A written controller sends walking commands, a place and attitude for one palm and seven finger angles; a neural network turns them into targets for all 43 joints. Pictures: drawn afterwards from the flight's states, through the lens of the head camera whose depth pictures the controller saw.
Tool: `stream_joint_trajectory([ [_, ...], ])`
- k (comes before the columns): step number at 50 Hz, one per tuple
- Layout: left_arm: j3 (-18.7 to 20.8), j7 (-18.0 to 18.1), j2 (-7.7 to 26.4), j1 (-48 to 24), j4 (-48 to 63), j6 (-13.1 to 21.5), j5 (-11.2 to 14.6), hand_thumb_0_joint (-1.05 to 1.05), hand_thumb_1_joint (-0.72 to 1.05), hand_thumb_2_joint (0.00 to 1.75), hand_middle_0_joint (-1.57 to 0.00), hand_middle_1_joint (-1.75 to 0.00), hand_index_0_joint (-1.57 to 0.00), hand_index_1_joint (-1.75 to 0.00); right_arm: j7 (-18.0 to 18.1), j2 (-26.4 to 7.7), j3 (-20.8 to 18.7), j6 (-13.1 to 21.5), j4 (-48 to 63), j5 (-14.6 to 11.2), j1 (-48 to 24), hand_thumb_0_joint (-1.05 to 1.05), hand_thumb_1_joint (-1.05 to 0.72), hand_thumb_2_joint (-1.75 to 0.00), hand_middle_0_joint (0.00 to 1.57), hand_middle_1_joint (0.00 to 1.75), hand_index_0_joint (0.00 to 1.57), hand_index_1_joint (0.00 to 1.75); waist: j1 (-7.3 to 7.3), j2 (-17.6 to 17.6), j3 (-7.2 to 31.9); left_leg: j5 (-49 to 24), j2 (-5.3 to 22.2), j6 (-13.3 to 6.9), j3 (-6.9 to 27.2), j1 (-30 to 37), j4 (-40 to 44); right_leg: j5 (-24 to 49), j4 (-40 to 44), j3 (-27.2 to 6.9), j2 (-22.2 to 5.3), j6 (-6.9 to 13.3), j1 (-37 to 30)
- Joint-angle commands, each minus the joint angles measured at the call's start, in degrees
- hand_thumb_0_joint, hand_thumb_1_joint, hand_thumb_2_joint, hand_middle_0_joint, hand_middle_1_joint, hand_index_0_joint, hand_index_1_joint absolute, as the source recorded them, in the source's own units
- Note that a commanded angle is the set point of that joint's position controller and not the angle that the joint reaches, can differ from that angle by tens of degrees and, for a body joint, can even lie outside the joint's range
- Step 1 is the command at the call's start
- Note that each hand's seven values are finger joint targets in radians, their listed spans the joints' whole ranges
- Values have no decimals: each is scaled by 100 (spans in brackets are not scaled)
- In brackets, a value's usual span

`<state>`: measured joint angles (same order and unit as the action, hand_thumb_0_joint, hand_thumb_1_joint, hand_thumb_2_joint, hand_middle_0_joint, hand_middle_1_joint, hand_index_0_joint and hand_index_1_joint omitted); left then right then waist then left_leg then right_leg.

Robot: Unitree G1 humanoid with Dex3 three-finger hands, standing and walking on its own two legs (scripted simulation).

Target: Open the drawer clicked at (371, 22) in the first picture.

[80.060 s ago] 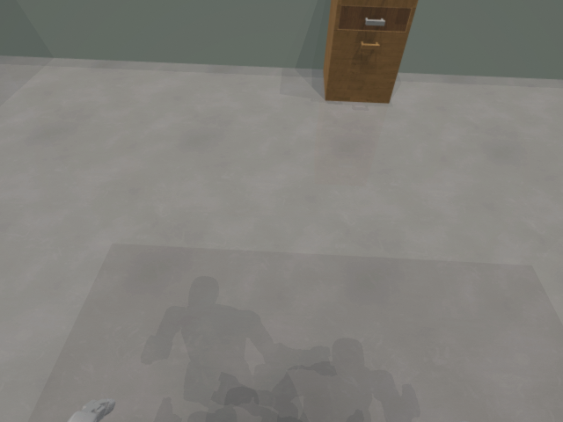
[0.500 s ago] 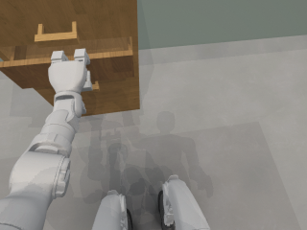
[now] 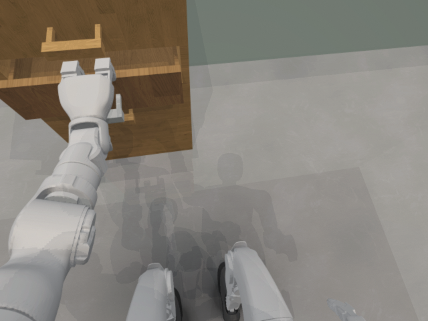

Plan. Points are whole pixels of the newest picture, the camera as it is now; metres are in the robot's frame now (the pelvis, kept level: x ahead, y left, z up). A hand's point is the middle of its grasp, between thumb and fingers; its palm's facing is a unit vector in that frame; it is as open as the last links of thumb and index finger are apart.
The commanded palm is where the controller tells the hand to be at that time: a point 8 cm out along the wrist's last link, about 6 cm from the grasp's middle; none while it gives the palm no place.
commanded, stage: move the hooked fingers above the handle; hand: left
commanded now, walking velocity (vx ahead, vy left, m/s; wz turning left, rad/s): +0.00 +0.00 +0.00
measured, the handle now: (99, 109) +0.58 +0.18 -0.10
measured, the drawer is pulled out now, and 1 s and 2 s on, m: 0.07 0.07 0.07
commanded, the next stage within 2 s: none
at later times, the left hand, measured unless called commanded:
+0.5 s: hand (84, 114) +0.53 +0.19 -0.04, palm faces -0.03 +0.04 -1.00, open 13.8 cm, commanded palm +0.50 +0.18 +0.01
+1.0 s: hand (85, 131) +0.50 +0.19 -0.05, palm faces -0.19 +0.01 -0.98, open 13.8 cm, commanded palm +0.50 +0.17 +0.01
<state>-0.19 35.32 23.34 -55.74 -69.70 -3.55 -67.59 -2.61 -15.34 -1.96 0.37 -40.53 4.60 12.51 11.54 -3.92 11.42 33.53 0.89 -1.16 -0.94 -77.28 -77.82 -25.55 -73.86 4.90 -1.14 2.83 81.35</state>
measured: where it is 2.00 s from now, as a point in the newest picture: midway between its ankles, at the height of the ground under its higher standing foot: (202, 317)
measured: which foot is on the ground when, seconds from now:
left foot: down 0.00-1.00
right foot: down 0.00-1.00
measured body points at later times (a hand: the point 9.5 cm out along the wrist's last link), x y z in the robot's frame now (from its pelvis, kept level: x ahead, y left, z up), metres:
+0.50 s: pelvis +0.01 +0.01 +0.00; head +0.19 +0.00 +0.41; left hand +0.53 +0.19 +0.01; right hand +0.03 -0.26 -0.13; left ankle +0.01 +0.11 -0.60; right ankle +0.07 -0.10 -0.60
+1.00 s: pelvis +0.01 +0.01 +0.01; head +0.19 +0.00 +0.43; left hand +0.51 +0.19 +0.00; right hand +0.04 -0.25 -0.13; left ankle +0.01 +0.11 -0.60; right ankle +0.07 -0.10 -0.60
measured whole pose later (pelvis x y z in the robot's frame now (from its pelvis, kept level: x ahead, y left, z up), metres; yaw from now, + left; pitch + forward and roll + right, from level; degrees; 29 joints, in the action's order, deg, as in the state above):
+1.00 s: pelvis +0.01 +0.01 +0.01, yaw +0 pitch +32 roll -1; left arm -5.0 25.6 22.0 -51.2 -66.8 -7.9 -60.5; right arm -3.0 -14.0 -2.5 -1.0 -41.2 3.2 13.5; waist 8.4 -4.5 9.7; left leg 32.6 0.2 -2.1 -1.7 -73.7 -74.1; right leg -24.7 -70.2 3.9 -1.4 1.5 77.8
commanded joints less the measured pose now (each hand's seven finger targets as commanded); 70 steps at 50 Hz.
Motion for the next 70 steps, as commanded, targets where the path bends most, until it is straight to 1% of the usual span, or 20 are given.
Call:
stream_joint_trajectory([
  [1, 268, -140, 1605, -1669, 958, -566, 178, 0, -50, 30, -30, -120, -30, -120, 32, -820, -250, -15, 362, -147, 900, 0, -90, -90, 20, 30, 20, 30, -203, -158, 3780, -1881, -285, -166, -50, 1009, 893, 2018, 814, -574, 177, -127, -3779],
  [6, -161, -964, 1023, -2173, 2515, 150, 597, 0, -50, 30, -30, -120, -30, -120, 161, -773, -461, 118, 257, -198, 1278, 0, -90, -90, 20, 30, 20, 30, 75, -117, 4733, -2181, -234, -191, 211, 1972, 953, 2478, 939, -564, 177, -187, -4015],
  [12, -166, -572, 1003, -2299, 2228, 920, 165, 0, -50, 30, -30, -120, -30, -120, 233, -789, -397, 229, -164, -87, 1380, 0, -90, -90, 20, 30, 20, 30, 137, -318, 3063, -1746, -185, -136, 393, 1893, 976, 1239, 933, -343, 200, -80, -2325],
  [17, 393, 142, 1380, -1680, 800, 280, 147, 0, -50, 30, -30, -120, -30, -120, 72, -823, -253, 52, -149, 13, 1116, 0, -90, -90, 20, 30, 20, 30, -72, -254, 2393, -1744, -237, -133, 243, 1195, 953, 1097, 859, -340, 217, -36, -2280],
  [22, 187, -113, 1300, -1248, 471, -456, 200, 0, -50, 30, -30, -120, -30, -120, -35, -874, -230, -86, 166, -91, 1025, 0, -90, -90, 20, 30, 20, 30, -198, -202, 3139, -2100, -238, -109, 111, 1348, 1006, 1810, 769, -352, 227, -66, -3036],
  [25, -134, -638, 985, -1451, 1197, -341, 395, 0, -50, 30, -30, -120, -30, -120, 17, -863, -334, -61, 272, -192, 1185, 0, -90, -90, 20, 30, 20, 30, -88, -138, 3720, -2237, -197, -114, 163, 1757, 1047, 2118, 860, -380, 231, -115, -3388],
  [27, -341, -903, 688, -1850, 1829, 10, 547, 0, -50, 30, -30, -120, -30, -120, 88, -808, -416, 4, 250, -191, 1288, 0, -90, -90, 20, 30, 20, 30, 124, 37, 4014, -2232, -169, -141, 301, 2023, 1014, 2152, 901, -402, 225, -154, -3379],
  [29, -324, -987, 726, -2086, 2550, 513, 583, 0, -50, 30, -30, -120, -30, -120, 147, -793, -474, 95, 164, -155, 1413, 0, -90, -90, 20, 30, 20, 30, 110, -145, 4262, -2346, -168, -145, 389, 2369, 1031, 2187, 917, -403, 209, -155, -3349],
  [34, 236, -297, 1238, -1796, 2484, 1076, 85, 0, -50, 30, -30, -120, -30, -120, 186, -807, -399, 85, -123, -9, 1315, 0, -90, -90, 20, 30, 20, 30, -112, -597, 3229, -2635, -136, -1, 491, 2385, 973, 1675, 730, -257, 207, -45, -2224],
  [36, 389, 153, 1275, -1668, 1940, 864, -32, 0, -50, 30, -30, -120, -30, -120, 131, -799, -346, -3, -152, 49, 1175, 0, -90, -90, 20, 30, 20, 30, -117, -465, 2684, -2409, -135, -10, 458, 1987, 934, 1378, 717, -230, 216, -16, -1960],
  [40, 291, 572, 1074, -1364, 824, -88, 18, 0, -50, 30, -30, -120, -30, -120, -22, -798, -298, -130, -39, 35, 979, 0, -90, -90, 20, 30, 20, 30, -156, -341, 2592, -2205, -197, -26, 254, 1623, 1048, 1439, 813, -241, 215, -25, -2360],
  [45, -440, -370, 546, -1566, 807, -757, 416, 0, -50, 30, -30, -120, -30, -120, -16, -872, -344, -161, 161, -191, 1106, 0, -90, -90, 20, 30, 20, 30, 14, -193, 3463, -2271, -183, -41, 255, 2115, 1239, 1885, 990, -263, 231, -108, -3085],
  [48, -775, -1050, 169, -2094, 1788, -190, 761, 0, -50, 30, -30, -120, -30, -120, 84, -816, -436, -61, 144, -190, 1300, 0, -90, -90, 20, 30, 20, 30, 269, 25, 3980, -2204, -166, -121, 367, 2416, 1186, 2054, 1091, -338, 224, -171, -3352],
  [50, -568, -1243, 508, -2184, 2322, 399, 751, 0, -50, 30, -30, -120, -30, -120, 180, -787, -444, 43, 117, -168, 1369, 0, -90, -90, 20, 30, 20, 30, 182, 0, 4037, -2138, -202, -144, 375, 2400, 1140, 2049, 1060, -399, 213, -157, -3400],
  [55, 234, -335, 1348, -1961, 2182, 1153, -23, 0, -50, 30, -30, -120, -30, -120, 256, -770, -298, 113, -110, 7, 1239, 0, -90, -90, 20, 30, 20, 30, -93, -441, 2787, -2099, -176, -74, 422, 1850, 950, 1308, 729, -305, 220, -14, -2110],
  [57, 633, 227, 1619, -1721, 1703, 868, -102, 0, -50, 30, -30, -120, -30, -120, 191, -747, -217, 36, -102, 76, 1007, 0, -90, -90, 20, 30, 20, 30, -243, -415, 2434, -1981, -201, -84, 324, 1327, 910, 1146, 675, -334, 208, 11, -2119],
  [61, 433, 795, 1349, -1217, 655, -276, -21, 0, -50, 30, -30, -120, -30, -120, 31, -746, -197, -71, 117, 26, 792, 0, -90, -90, 20, 30, 20, 30, -289, -183, 2672, -1923, -258, -74, 74, 1033, 1012, 1471, 779, -381, 199, -36, -2818],
  [64, 165, 264, 1363, -1300, 388, -984, 212, 0, -50, 30, -30, -120, -30, -120, -17, -861, -194, -131, 211, -154, 866, 0, -90, -90, 20, 30, 20, 30, -235, -31, 3354, -2043, -252, -95, 6, 1233, 1123, 1972, 881, -416, 205, -114, -3582],
  [66, -91, -375, 1164, -1487, 893, -1031, 512, 0, -50, 30, -30, -120, -30, -120, 23, -870, -275, -107, 248, -250, 1039, 0, -90, -90, 20, 30, 20, 30, -116, 13, 3997, -2099, -248, -119, -6, 1521, 1130, 2338, 1003, -482, 207, -176, -4086],
  [70, -641, -1470, 551, -2216, 2553, 74, 999, 0, -50, 30, -30, -120, -30, -120, 218, -802, -437, 98, 140, -248, 1345, 0, -90, -90, 20, 30, 20, 30, 241, 226, 4478, -1978, -229, -199, 233, 2102, 1125, 2450, 1165, -565, 179, -235, -4169],
])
